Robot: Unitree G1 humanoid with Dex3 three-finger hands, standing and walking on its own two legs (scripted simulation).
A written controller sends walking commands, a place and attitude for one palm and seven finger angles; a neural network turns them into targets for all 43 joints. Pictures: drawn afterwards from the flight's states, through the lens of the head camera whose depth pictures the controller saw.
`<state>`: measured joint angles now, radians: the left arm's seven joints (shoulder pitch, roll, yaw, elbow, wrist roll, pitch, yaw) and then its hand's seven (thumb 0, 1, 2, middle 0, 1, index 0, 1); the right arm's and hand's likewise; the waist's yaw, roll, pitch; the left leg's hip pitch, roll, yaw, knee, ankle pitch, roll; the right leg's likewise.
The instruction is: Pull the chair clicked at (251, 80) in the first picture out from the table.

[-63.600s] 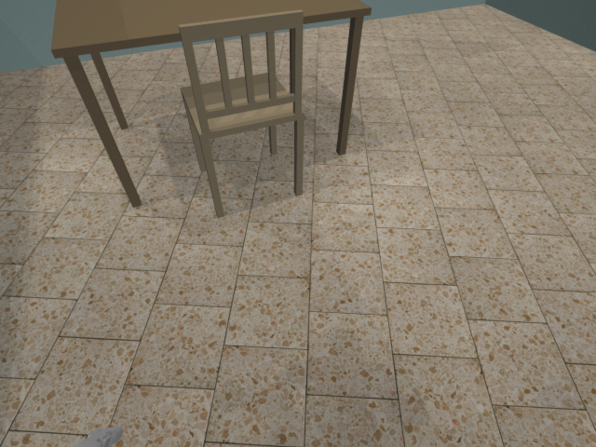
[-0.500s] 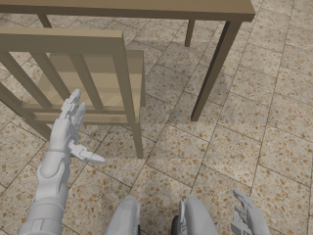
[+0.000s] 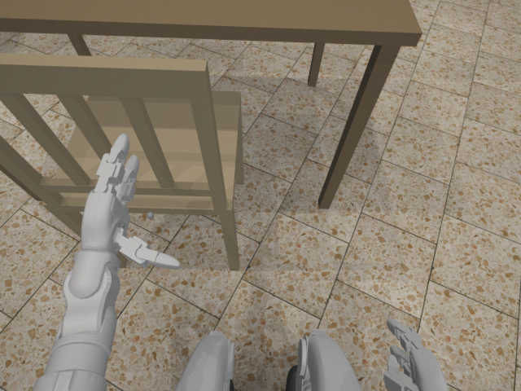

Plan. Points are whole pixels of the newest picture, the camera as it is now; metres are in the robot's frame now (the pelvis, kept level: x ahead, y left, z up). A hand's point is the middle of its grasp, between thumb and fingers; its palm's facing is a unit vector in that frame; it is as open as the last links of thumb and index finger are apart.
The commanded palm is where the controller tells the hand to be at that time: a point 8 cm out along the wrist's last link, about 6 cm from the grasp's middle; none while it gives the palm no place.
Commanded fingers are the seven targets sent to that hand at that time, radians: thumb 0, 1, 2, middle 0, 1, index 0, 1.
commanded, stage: aim the fingers beside a spindle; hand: left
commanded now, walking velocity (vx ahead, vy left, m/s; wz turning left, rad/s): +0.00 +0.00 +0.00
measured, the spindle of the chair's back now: (101, 145) +0.49 +0.31 +0.02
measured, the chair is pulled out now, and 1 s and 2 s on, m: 0.04 0.04 0.04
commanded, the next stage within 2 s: push the fingers through the gap in 0.02 s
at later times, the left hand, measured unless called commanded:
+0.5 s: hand (153, 200) +0.38 +0.19 +0.03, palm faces +0.02 -1.00 -0.02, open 16.9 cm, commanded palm +0.36 +0.24 +0.03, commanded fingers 0.00 -0.50 0.30 -0.06 -0.08 -0.06 -0.08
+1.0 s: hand (158, 173) +0.43 +0.19 +0.04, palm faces +0.03 -1.00 -0.04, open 16.9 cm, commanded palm +0.41 +0.23 +0.03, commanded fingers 0.00 -0.50 0.30 -0.06 -0.08 -0.06 -0.08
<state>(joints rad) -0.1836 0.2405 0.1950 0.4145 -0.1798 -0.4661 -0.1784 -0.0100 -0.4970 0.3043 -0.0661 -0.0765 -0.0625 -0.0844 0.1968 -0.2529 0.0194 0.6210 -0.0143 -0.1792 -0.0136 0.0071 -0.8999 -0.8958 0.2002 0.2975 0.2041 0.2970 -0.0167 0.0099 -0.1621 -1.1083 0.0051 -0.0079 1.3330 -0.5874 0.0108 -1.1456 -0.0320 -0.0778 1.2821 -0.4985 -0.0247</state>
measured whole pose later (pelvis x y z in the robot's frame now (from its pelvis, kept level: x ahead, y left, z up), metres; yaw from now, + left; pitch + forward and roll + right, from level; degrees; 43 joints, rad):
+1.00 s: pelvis +0.00 +0.01 -0.01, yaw -1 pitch +24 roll -2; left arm -0.55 0.32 0.30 0.80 -0.14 -0.45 -0.18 -0.01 -0.50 0.30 -0.06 -0.08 -0.05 -0.08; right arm 0.24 -0.26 0.02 0.66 -0.02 -0.15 -0.01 0.01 -0.90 -0.90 0.20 0.30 0.20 0.30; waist -0.08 0.01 -0.16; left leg -1.19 0.01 0.00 1.35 -0.58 0.02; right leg -1.22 -0.03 -0.07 1.28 -0.48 -0.02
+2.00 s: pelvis +0.00 +0.01 -0.01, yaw -1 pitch +26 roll -3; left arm -0.73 0.39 0.35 1.00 -0.11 -0.48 -0.19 -0.01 -0.50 0.30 -0.11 -0.21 -0.10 -0.22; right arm 0.26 -0.27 0.03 0.66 -0.03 -0.09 0.00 0.00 -0.90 -0.90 0.20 0.30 0.20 0.30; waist -0.12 0.01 -0.15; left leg -1.24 0.01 -0.01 1.36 -0.57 0.02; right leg -1.26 -0.02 -0.08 1.28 -0.47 -0.01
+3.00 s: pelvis +0.01 +0.01 +0.00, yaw -1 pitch +25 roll -2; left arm -0.57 0.33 0.30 0.86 -0.14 -0.48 -0.17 0.01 0.70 0.80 -0.45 -1.45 -0.42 -1.45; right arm 0.25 -0.25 0.02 0.65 -0.02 -0.06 0.02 0.00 -0.90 -0.90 0.20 0.30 0.20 0.30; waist -0.09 0.01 -0.16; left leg -1.15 0.02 0.00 1.31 -0.59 0.02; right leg -1.19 -0.01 -0.07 1.24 -0.48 -0.01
